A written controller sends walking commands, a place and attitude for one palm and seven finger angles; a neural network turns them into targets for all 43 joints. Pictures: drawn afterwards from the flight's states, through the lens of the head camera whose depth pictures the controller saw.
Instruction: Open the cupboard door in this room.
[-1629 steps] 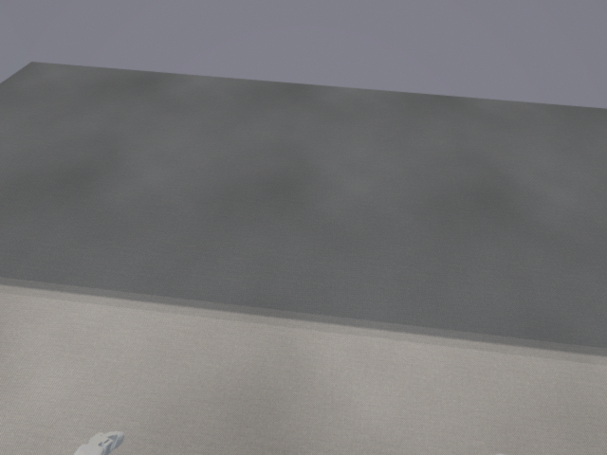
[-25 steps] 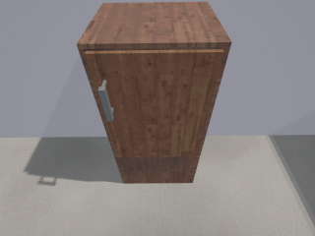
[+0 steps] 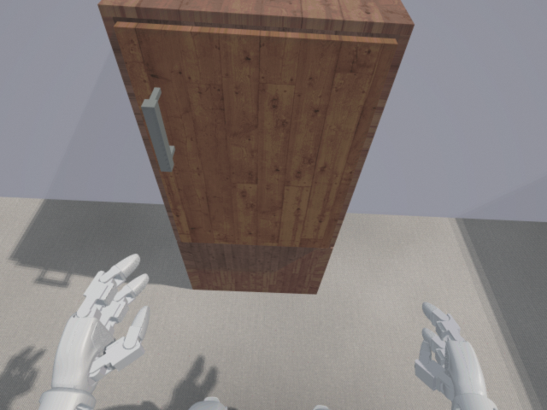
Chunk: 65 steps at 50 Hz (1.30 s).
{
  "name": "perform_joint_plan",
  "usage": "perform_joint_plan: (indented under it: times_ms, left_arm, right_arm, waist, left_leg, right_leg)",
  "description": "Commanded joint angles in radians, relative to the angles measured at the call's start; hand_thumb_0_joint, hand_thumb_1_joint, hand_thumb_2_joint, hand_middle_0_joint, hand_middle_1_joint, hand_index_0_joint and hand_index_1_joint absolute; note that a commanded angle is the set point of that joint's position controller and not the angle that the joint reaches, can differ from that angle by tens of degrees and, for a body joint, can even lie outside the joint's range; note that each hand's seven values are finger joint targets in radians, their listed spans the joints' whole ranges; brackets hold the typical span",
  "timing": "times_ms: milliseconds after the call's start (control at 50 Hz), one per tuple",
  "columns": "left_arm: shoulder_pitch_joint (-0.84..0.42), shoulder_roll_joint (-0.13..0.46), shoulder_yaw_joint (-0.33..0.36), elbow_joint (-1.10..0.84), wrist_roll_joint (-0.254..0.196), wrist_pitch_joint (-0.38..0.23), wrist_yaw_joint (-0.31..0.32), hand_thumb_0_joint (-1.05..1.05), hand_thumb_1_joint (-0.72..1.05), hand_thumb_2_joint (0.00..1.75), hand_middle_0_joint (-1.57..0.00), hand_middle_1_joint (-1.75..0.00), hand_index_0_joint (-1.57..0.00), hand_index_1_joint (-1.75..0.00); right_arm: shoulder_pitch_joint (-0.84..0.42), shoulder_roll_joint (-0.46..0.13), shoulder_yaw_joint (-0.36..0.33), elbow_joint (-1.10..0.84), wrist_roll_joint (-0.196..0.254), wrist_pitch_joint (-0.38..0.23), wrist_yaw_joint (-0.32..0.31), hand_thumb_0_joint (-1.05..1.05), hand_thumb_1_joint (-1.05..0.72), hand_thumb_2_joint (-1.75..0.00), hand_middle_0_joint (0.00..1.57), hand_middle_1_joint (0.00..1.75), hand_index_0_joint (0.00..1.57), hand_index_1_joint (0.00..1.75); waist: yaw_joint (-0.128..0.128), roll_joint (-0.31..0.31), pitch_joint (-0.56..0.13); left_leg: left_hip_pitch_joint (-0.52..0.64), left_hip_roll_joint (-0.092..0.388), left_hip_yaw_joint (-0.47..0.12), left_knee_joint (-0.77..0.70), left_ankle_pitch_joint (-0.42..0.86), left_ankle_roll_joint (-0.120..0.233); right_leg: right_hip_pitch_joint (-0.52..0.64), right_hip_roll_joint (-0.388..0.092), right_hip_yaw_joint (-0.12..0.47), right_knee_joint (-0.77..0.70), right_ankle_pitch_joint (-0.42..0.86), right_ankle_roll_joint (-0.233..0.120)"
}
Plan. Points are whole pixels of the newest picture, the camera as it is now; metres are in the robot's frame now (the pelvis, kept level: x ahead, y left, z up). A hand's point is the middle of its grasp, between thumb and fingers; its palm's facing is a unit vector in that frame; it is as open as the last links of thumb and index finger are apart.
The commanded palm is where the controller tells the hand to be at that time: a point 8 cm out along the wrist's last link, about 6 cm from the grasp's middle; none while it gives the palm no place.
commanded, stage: raise the hand with hooked fingers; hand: left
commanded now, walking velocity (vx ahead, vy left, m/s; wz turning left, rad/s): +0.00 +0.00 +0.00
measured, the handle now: (162, 131) +0.56 +0.24 +0.08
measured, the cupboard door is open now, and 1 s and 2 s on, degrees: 0 0 0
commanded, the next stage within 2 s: move the hooked fingers beside the handle in 1.76 s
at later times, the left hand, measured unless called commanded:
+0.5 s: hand (94, 326) +0.22 +0.24 +0.04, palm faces +0.05 -1.00 -0.04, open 11.1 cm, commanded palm +0.18 +0.29 +0.04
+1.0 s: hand (47, 287) +0.25 +0.30 +0.07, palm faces +0.06 -1.00 -0.05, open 13.7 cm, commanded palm +0.23 +0.35 +0.08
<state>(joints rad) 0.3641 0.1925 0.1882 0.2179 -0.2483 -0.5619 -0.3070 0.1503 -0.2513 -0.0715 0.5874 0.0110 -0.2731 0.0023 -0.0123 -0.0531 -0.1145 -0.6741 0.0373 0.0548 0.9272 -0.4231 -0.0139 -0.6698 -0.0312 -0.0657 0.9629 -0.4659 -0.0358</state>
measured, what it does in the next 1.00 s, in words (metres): stands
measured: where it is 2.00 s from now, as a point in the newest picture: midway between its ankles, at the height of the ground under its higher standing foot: outside the picture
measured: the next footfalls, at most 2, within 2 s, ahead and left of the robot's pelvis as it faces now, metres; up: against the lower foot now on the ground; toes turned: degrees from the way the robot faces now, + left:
none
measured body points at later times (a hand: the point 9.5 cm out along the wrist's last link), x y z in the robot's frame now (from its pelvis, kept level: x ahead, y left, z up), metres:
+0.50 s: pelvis -0.01 +0.01 -0.01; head +0.04 +0.01 +0.43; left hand +0.21 +0.30 +0.04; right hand +0.13 -0.23 -0.11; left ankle +0.02 +0.13 -0.68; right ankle +0.01 -0.09 -0.69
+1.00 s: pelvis -0.01 +0.04 +0.00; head +0.03 +0.06 +0.45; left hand +0.24 +0.36 +0.07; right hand +0.18 -0.19 -0.06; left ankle +0.02 +0.13 -0.68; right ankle +0.01 -0.09 -0.68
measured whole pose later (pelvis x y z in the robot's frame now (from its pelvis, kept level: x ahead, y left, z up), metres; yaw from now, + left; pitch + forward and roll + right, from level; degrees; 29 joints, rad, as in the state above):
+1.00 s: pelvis -0.01 +0.04 +0.00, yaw +1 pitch +9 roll -3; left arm 0.11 0.38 0.36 0.24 -0.34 -0.24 -0.40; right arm 0.26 -0.25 0.05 0.53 0.04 -0.23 -0.06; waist 0.00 0.02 -0.10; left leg -0.68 0.03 0.02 0.95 -0.43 0.04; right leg -0.61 -0.03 -0.10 0.88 -0.42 0.02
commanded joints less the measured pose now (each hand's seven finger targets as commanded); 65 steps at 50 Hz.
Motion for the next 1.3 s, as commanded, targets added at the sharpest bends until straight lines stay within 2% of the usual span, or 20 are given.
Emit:
perform_joint_plan:
  times_ms: [0,80,120,140,200,260,320,360,400,500,580,640,700,780,920,960,1020,1100,1180,1280]
  left_arm:
    - [0.093,0.189,0.174,-0.240,-0.088,-0.050,-0.094,0.00,0.48,0.72,-0.23,-0.57,-0.23,-0.57]
    - [-0.053,0.196,0.165,-0.556,-0.102,-0.107,-0.040,0.00,0.39,0.68,-0.24,-0.63,-0.24,-0.63]
    - [-0.125,0.201,0.127,-0.603,-0.084,-0.125,-0.032,0.00,0.34,0.66,-0.24,-0.66,-0.24,-0.66]
    - [-0.123,0.160,0.074,-0.560,-0.079,-0.122,-0.042,0.00,0.32,0.65,-0.24,-0.68,-0.24,-0.68]
    - [-0.158,0.185,0.070,-0.381,-0.091,-0.042,-0.106,0.00,0.25,0.62,-0.25,-0.72,-0.25,-0.72]
    - [-0.080,0.241,0.138,-0.260,-0.108,0.113,-0.167,0.00,0.18,0.59,-0.25,-0.76,-0.25,-0.76]
    - [-0.019,0.299,0.237,-0.260,-0.151,0.260,-0.170,0.00,0.11,0.56,-0.26,-0.81,-0.26,-0.81]
    - [0.007,0.305,0.297,-0.307,-0.169,0.277,-0.120,0.00,0.06,0.54,-0.26,-0.84,-0.26,-0.84]
    - [0.000,0.289,0.313,-0.332,-0.173,0.243,-0.058,0.00,0.01,0.52,-0.26,-0.87,-0.26,-0.87]
    - [-0.122,0.226,0.200,-0.311,-0.113,0.104,0.000,0.00,-0.10,0.47,-0.27,-0.94,-0.27,-0.94]
    - [-0.179,0.260,0.161,-0.262,-0.099,0.087,-0.072,0.00,-0.20,0.43,-0.28,-1.00,-0.28,-1.00]
    - [-0.253,0.330,0.200,-0.296,-0.112,0.113,-0.109,0.00,-0.27,0.40,-0.28,-1.05,-0.28,-1.05]
    - [-0.267,0.395,0.284,-0.325,-0.132,0.128,-0.081,0.00,-0.34,0.37,-0.29,-1.10,-0.29,-1.10]
    - [-0.253,0.343,0.270,-0.300,-0.134,0.152,-0.035,0.00,-0.43,0.33,-0.29,-1.15,-0.29,-1.15]
    - [-0.375,0.345,0.222,-0.144,-0.107,0.276,-0.105,0.00,-0.50,0.30,-0.30,-1.20,-0.30,-1.20]
    - [-0.446,0.375,0.240,-0.158,-0.108,0.281,-0.122,0.00,-0.50,0.30,-0.30,-1.20,-0.30,-1.20]
    - [-0.536,0.433,0.284,-0.211,-0.114,0.251,-0.125,0.00,-0.50,0.30,-0.30,-1.20,-0.30,-1.20]
    - [-0.571,0.470,0.322,-0.162,-0.116,0.227,-0.124,0.00,-0.50,0.30,-0.30,-1.20,-0.30,-1.20]
    - [-0.590,0.463,0.313,-0.069,-0.117,0.265,-0.152,0.00,-0.50,0.30,-0.30,-1.20,-0.30,-1.20]
    - [-0.583,0.458,0.306,0.029,-0.129,0.328,-0.197,0.00,-0.50,0.30,-0.30,-1.20,-0.30,-1.20]
  right_arm:
    - [-0.042,-0.116,-0.039,-0.212,0.007,-0.024,-0.014,0.00,-0.90,-0.90,0.20,0.30,0.20,0.30]
    - [0.022,-0.088,-0.029,-0.189,0.001,-0.023,-0.037,0.00,-0.90,-0.90,0.20,0.30,0.20,0.30]
    - [0.043,-0.094,-0.021,-0.152,-0.007,-0.027,-0.052,0.00,-0.90,-0.90,0.20,0.30,0.20,0.30]
    - [0.042,-0.097,-0.014,-0.138,-0.002,-0.031,-0.056,0.00,-0.90,-0.90,0.20,0.30,0.20,0.30]
    - [0.040,-0.123,0.003,-0.118,0.015,-0.031,-0.074,0.00,-0.90,-0.90,0.20,0.30,0.20,0.30]
    - [0.025,-0.134,0.008,-0.145,0.038,-0.020,-0.085,0.00,-0.90,-0.90,0.20,0.30,0.20,0.30]
    - [0.007,-0.122,0.018,-0.200,0.044,0.004,-0.085,0.00,-0.90,-0.90,0.20,0.30,0.20,0.30]
    - [0.004,-0.099,0.018,-0.210,0.039,0.010,-0.083,0.00,-0.90,-0.90,0.20,0.30,0.20,0.30]
    - [-0.002,-0.083,0.020,-0.201,0.030,0.007,-0.080,0.00,-0.90,-0.90,0.20,0.30,0.20,0.30]
    - [0.044,-0.113,0.020,-0.164,0.021,-0.012,-0.066,0.00,-0.90,-0.90,0.20,0.30,0.20,0.30]
    - [0.085,-0.150,0.019,-0.158,0.034,-0.032,-0.075,0.00,-0.90,-0.90,0.20,0.30,0.20,0.30]
    - [0.086,-0.163,0.023,-0.166,0.042,-0.038,-0.087,0.00,-0.90,-0.90,0.20,0.30,0.20,0.30]
    - [0.087,-0.162,0.030,-0.167,0.036,-0.042,-0.093,0.00,-0.90,-0.90,0.20,0.30,0.20,0.30]
    - [0.082,-0.151,0.040,-0.169,0.033,-0.033,-0.082,0.00,-0.90,-0.90,0.20,0.30,0.20,0.30]
    - [0.098,-0.173,0.046,-0.182,0.041,0.003,-0.081,0.00,-0.90,-0.90,0.20,0.30,0.20,0.30]
    - [0.099,-0.176,0.047,-0.185,0.040,0.004,-0.088,0.00,-0.90,-0.90,0.20,0.30,0.20,0.30]
    - [0.097,-0.170,0.055,-0.180,0.035,0.001,-0.092,0.00,-0.90,-0.90,0.20,0.30,0.20,0.30]
    - [0.102,-0.170,0.059,-0.159,0.030,0.004,-0.096,0.00,-0.90,-0.90,0.20,0.30,0.20,0.30]
    - [0.101,-0.173,0.058,-0.151,0.038,0.016,-0.099,0.00,-0.90,-0.90,0.20,0.30,0.20,0.30]
    - [0.111,-0.179,0.054,-0.164,0.044,0.029,-0.102,0.00,-0.90,-0.90,0.20,0.30,0.20,0.30]
  waist:
    - [0.085,0.094,-0.226]
    - [0.021,0.228,-0.313]
    - [-0.019,0.211,-0.302]
    - [-0.046,0.196,-0.239]
    - [-0.075,0.094,-0.128]
    - [-0.019,0.051,-0.188]
    - [0.049,0.035,-0.284]
    - [0.072,0.013,-0.315]
    - [0.081,0.005,-0.272]
    - [0.007,0.070,-0.115]
    - [-0.019,0.089,-0.136]
    - [-0.002,0.147,-0.187]
    - [0.026,0.165,-0.216]
    - [0.027,0.213,-0.175]
    - [-0.003,0.135,-0.111]
    - [-0.002,0.124,-0.144]
    - [0.011,0.193,-0.208]
    - [0.016,0.186,-0.204]
    - [0.012,0.196,-0.185]
    - [0.016,0.126,-0.176]
  left_leg:
    - [-0.083,-0.079,-0.004,0.059,0.192,0.020]
    - [-0.009,-0.040,-0.041,0.125,0.246,0.038]
    - [-0.012,-0.027,-0.058,0.159,0.249,0.047]
    - [-0.029,-0.023,-0.064,0.162,0.227,0.049]
    - [-0.125,-0.016,-0.085,0.169,0.138,0.051]
    - [-0.139,-0.028,-0.075,0.116,0.120,0.050]
    - [-0.094,-0.041,-0.067,0.063,0.181,0.047]
    - [-0.068,-0.039,-0.070,0.034,0.216,0.041]
    - [-0.060,-0.034,-0.077,0.007,0.227,0.036]
    - [-0.036,-0.030,-0.080,-0.030,0.122,0.036]
    - [-0.007,-0.033,-0.082,-0.060,0.031,0.042]
    - [0.055,-0.032,-0.090,-0.097,0.043,0.044]
    - [0.104,-0.027,-0.108,-0.130,0.090,0.037]
    - [0.152,-0.021,-0.116,-0.164,0.139,0.021]
    - [0.148,-0.019,-0.114,-0.187,0.145,0.020]
    - [0.172,-0.018,-0.119,-0.189,0.170,0.021]
    - [0.245,-0.020,-0.124,-0.190,0.242,0.014]
    - [0.264,-0.017,-0.131,-0.198,0.263,0.008]
    - [0.267,-0.016,-0.124,-0.216,0.263,0.007]
    - [0.244,-0.023,-0.107,-0.225,0.270,0.019]
  right_leg:
    - [0.099,0.004,0.122,-0.054,0.243,0.015]
    - [0.043,0.020,0.132,-0.031,0.300,0.019]
    - [-0.017,0.031,0.125,-0.017,0.292,0.012]
    - [-0.058,0.035,0.113,-0.024,0.264,0.012]
    - [-0.093,0.047,0.117,-0.062,0.141,0.019]
    - [0.016,0.024,0.145,-0.128,0.081,0.032]
    - [0.165,0.002,0.149,-0.155,0.149,0.047]
    - [0.209,-0.005,0.135,-0.152,0.223,0.058]
    - [0.189,0.015,0.098,-0.137,0.234,0.046]
    - [0.002,0.042,0.040,-0.134,0.046,0.023]
    - [-0.017,0.036,0.045,-0.166,-0.038,0.022]
    - [0.027,0.040,0.034,-0.165,0.000,0.013]
    - [0.067,0.052,0.006,-0.153,0.062,0.006]
    - [0.064,0.054,-0.024,-0.151,0.123,0.006]
    - [0.070,0.062,-0.029,-0.194,0.155,0.009]
    - [0.086,0.063,-0.028,-0.197,0.170,0.008]
    - [0.111,0.067,-0.021,-0.195,0.205,0.000]
    - [0.121,0.070,-0.022,-0.203,0.212,-0.004]
    - [0.120,0.062,-0.023,-0.222,0.219,0.003]
    - [0.157,0.062,-0.021,-0.248,0.253,0.005]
